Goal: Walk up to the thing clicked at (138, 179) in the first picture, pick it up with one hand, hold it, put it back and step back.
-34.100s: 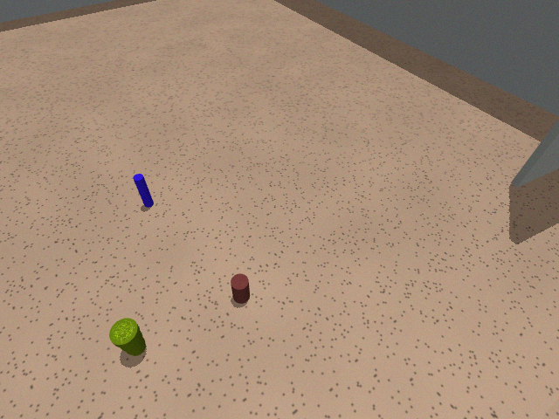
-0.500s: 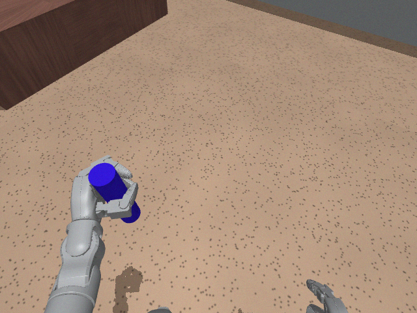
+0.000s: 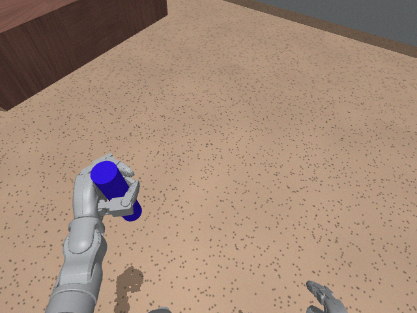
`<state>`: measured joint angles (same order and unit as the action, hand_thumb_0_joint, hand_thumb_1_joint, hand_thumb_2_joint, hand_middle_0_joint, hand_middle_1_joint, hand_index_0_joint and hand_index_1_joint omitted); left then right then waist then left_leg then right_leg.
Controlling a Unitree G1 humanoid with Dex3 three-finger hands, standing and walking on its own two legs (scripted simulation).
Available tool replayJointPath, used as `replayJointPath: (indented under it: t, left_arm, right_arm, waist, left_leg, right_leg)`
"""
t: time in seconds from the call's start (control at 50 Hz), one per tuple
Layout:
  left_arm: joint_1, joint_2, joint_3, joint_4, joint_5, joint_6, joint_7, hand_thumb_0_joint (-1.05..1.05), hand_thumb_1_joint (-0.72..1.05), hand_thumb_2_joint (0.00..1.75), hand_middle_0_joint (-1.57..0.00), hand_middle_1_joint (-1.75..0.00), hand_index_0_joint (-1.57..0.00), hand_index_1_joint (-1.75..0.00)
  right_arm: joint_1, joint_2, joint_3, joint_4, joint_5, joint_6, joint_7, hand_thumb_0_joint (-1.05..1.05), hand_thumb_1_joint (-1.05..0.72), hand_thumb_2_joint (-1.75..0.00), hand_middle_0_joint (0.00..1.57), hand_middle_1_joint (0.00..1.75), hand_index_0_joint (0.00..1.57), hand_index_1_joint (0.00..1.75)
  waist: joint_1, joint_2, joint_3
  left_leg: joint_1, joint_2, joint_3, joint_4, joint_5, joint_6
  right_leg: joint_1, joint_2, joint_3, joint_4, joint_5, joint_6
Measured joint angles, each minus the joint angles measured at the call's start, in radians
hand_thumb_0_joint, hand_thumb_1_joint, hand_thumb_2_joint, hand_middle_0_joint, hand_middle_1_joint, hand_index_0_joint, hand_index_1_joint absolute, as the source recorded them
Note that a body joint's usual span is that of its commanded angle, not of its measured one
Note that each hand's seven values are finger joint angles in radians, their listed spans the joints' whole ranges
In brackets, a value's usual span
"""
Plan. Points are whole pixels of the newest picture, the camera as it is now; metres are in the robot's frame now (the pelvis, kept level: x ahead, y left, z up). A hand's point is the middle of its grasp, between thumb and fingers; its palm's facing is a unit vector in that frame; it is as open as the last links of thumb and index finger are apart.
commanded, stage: crouch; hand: left
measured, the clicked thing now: (120, 195) +0.33 +0.18 +0.02
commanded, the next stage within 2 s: lower in 2.00 s
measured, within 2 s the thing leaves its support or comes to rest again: neither
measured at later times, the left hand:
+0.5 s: hand (129, 207) +0.34 +0.18 -0.06, palm faces +0.19 -0.98 -0.02, open 5.7 cm
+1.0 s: hand (140, 230) +0.38 +0.20 -0.30, palm faces +0.22 -0.98 -0.04, open 5.7 cm
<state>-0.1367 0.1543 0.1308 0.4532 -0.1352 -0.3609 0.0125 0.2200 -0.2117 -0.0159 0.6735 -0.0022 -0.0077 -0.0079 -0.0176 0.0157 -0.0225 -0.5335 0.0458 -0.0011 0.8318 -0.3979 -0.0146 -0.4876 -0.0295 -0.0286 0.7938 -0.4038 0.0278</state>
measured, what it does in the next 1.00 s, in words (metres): lowers itself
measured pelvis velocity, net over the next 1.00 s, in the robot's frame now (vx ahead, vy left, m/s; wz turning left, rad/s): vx -0.07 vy -0.01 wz -0.06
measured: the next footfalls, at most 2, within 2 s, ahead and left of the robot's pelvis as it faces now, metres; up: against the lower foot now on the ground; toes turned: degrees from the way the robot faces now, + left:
none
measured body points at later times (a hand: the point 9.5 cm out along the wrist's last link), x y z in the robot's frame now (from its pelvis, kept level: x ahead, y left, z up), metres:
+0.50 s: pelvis -0.02 -0.01 -0.05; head +0.08 +0.01 +0.39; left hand +0.33 +0.23 -0.05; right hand +0.11 -0.26 -0.16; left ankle +0.01 +0.13 -0.70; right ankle +0.00 -0.14 -0.70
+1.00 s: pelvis -0.07 -0.01 -0.27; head +0.13 +0.02 +0.14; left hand +0.37 +0.25 -0.30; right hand +0.04 -0.27 -0.40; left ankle +0.01 +0.13 -0.70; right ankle +0.00 -0.14 -0.70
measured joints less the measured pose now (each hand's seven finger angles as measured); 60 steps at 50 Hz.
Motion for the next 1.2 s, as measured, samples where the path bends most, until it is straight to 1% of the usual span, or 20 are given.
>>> replayJointPath:
  t: [0.1, 0.2, 0.28, 0.36, 0.46, 0.58, 0.68, 0.74, 0.8, 0.88, 0.92, 1.04, 1.1, 1.2]
  left_arm:
    - [0.003, 0.003, 0.011, 0.002, 0.000, -0.006, 0.001, -0.02, 0.01, 1.23, -0.94, -1.17, -1.04, -1.19]
    - [-0.007, 0.011, 0.010, 0.030, 0.004, -0.021, -0.005, -0.02, 0.01, 1.23, -0.94, -1.17, -1.04, -1.19]
    - [-0.026, 0.010, 0.021, 0.083, 0.000, -0.049, -0.012, -0.02, 0.01, 1.23, -0.94, -1.17, -1.04, -1.19]
    - [-0.060, 0.009, 0.044, 0.161, 0.006, -0.100, -0.015, -0.02, 0.01, 1.23, -0.94, -1.17, -1.04, -1.19]
    - [-0.126, 0.024, 0.085, 0.276, 0.019, -0.196, -0.023, -0.02, 0.02, 1.22, -0.93, -1.17, -1.04, -1.19]
    - [-0.210, 0.061, 0.131, 0.398, 0.017, -0.320, -0.038, -0.02, 0.03, 1.21, -0.93, -1.17, -1.03, -1.20]
    - [-0.277, 0.087, 0.158, 0.455, 0.018, -0.375, -0.044, -0.02, 0.03, 1.21, -0.93, -1.17, -1.03, -1.20]
    - [-0.315, 0.099, 0.186, 0.484, 0.021, -0.386, -0.047, -0.02, 0.03, 1.21, -0.93, -1.17, -1.03, -1.19]
    - [-0.356, 0.113, 0.223, 0.511, 0.023, -0.390, -0.051, -0.02, 0.03, 1.21, -0.93, -1.17, -1.03, -1.19]
    - [-0.417, 0.148, 0.274, 0.561, 0.031, -0.393, -0.066, -0.02, 0.03, 1.21, -0.93, -1.17, -1.03, -1.19]
    - [-0.447, 0.169, 0.289, 0.589, 0.032, -0.395, -0.075, -0.02, 0.03, 1.21, -0.93, -1.17, -1.03, -1.19]
    - [-0.529, 0.230, 0.331, 0.682, 0.055, -0.414, -0.101, -0.02, 0.03, 1.21, -0.93, -1.17, -1.03, -1.19]
    - [-0.552, 0.256, 0.355, 0.704, 0.069, -0.416, -0.107, -0.02, 0.03, 1.21, -0.93, -1.17, -1.03, -1.19]
    - [-0.582, 0.294, 0.381, 0.726, 0.083, -0.410, -0.106, -0.02, 0.03, 1.21, -0.93, -1.17, -1.04, -1.19]
  right_arm:
    - [-0.002, 0.000, 0.001, -0.001, 0.000, 0.003, -0.003, 0.01, -0.89, -0.90, 0.20, 0.30, 0.20, 0.30]
    - [-0.007, -0.002, -0.002, 0.002, -0.002, -0.003, -0.001, 0.01, -0.89, -0.90, 0.20, 0.30, 0.20, 0.30]
    - [-0.013, -0.005, -0.007, 0.007, -0.007, -0.008, 0.006, 0.01, -0.89, -0.90, 0.20, 0.30, 0.20, 0.30]
    - [-0.022, -0.008, -0.012, 0.011, -0.015, -0.011, 0.018, 0.01, -0.89, -0.90, 0.20, 0.30, 0.20, 0.30]
    - [-0.030, -0.017, -0.019, 0.008, -0.032, -0.016, 0.038, 0.01, -0.89, -0.90, 0.20, 0.30, 0.20, 0.30]
    - [-0.034, -0.039, -0.019, 0.006, -0.050, -0.024, 0.058, 0.01, -0.89, -0.90, 0.20, 0.30, 0.20, 0.30]
    - [-0.048, -0.046, -0.015, 0.017, -0.061, -0.016, 0.069, 0.01, -0.88, -0.90, 0.20, 0.30, 0.20, 0.30]
    - [-0.065, -0.044, -0.008, 0.024, -0.067, -0.006, 0.076, 0.01, -0.88, -0.90, 0.20, 0.30, 0.20, 0.30]
    - [-0.084, -0.037, 0.001, 0.029, -0.073, 0.005, 0.081, 0.01, -0.89, -0.90, 0.20, 0.30, 0.20, 0.30]
    - [-0.105, -0.026, 0.014, 0.035, -0.082, 0.014, 0.089, 0.01, -0.89, -0.90, 0.20, 0.30, 0.20, 0.30]
    - [-0.110, -0.024, 0.019, 0.037, -0.087, 0.014, 0.094, 0.00, -0.90, -0.90, 0.20, 0.30, 0.20, 0.30]
    - [-0.118, -0.033, 0.034, 0.046, -0.105, 0.015, 0.102, 0.00, -0.90, -0.90, 0.21, 0.30, 0.20, 0.30]
    - [-0.118, -0.041, 0.040, 0.048, -0.112, 0.018, 0.105, 0.00, -0.90, -0.90, 0.21, 0.30, 0.20, 0.30]
    - [-0.118, -0.051, 0.052, 0.056, -0.119, 0.026, 0.103, 0.00, -0.90, -0.90, 0.20, 0.30, 0.20, 0.30]
  waist:
    - [-0.001, -0.002, 0.001]
    - [-0.002, -0.004, -0.001]
    - [-0.007, -0.005, -0.007]
    - [-0.012, -0.015, -0.014]
    - [-0.024, -0.027, -0.037]
    - [-0.047, -0.026, -0.112]
    - [-0.057, -0.016, -0.159]
    - [-0.060, -0.009, -0.170]
    - [-0.062, -0.005, -0.169]
    - [-0.069, -0.009, -0.161]
    - [-0.075, -0.013, -0.158]
    - [-0.099, -0.023, -0.145]
    - [-0.114, -0.027, -0.128]
    - [-0.135, -0.036, -0.088]
  left_leg:
    - [-0.002, 0.001, -0.001, -0.001, 0.002, -0.001]
    - [-0.018, -0.001, -0.003, 0.007, 0.000, -0.002]
    - [-0.057, 0.000, -0.006, 0.033, -0.007, -0.003]
    - [-0.130, 0.001, -0.008, 0.086, -0.021, -0.004]
    - [-0.301, 0.004, -0.016, 0.215, -0.059, -0.006]
    - [-0.607, 0.008, -0.034, 0.467, -0.142, -0.012]
    - [-0.846, 0.009, -0.048, 0.680, -0.210, -0.013]
    - [-0.963, 0.011, -0.054, 0.785, -0.238, -0.014]
    - [-1.062, 0.014, -0.060, 0.874, -0.256, -0.015]
    - [-1.179, 0.016, -0.069, 0.975, -0.267, -0.017]
    - [-1.234, 0.014, -0.074, 1.023, -0.270, -0.019]
    - [-1.396, 0.010, -0.095, 1.175, -0.275, -0.021]
    - [-1.465, 0.007, -0.103, 1.250, -0.276, -0.021]
    - [-1.555, 0.002, -0.114, 1.354, -0.272, -0.020]
  right_leg:
    - [-0.003, 0.001, -0.001, 0.001, 0.000, -0.001]
    - [-0.020, 0.000, -0.002, 0.013, -0.004, -0.003]
    - [-0.058, 0.000, -0.003, 0.040, -0.012, -0.004]
    - [-0.133, 0.001, -0.003, 0.097, -0.030, -0.006]
    - [-0.304, 0.002, -0.004, 0.229, -0.071, -0.010]
    - [-0.605, 0.004, -0.007, 0.479, -0.155, -0.009]
    - [-0.840, 0.006, -0.008, 0.692, -0.226, -0.011]
    - [-0.957, 0.008, -0.006, 0.798, -0.254, -0.013]
    - [-1.058, 0.013, -0.005, 0.887, -0.272, -0.014]
    - [-1.175, 0.017, -0.006, 0.988, -0.283, -0.015]
    - [-1.230, 0.018, -0.007, 1.037, -0.287, -0.017]
    - [-1.384, 0.021, -0.013, 1.183, -0.292, -0.016]
    - [-1.451, 0.022, -0.014, 1.255, -0.294, -0.014]
    - [-1.537, 0.025, -0.013, 1.356, -0.290, -0.008]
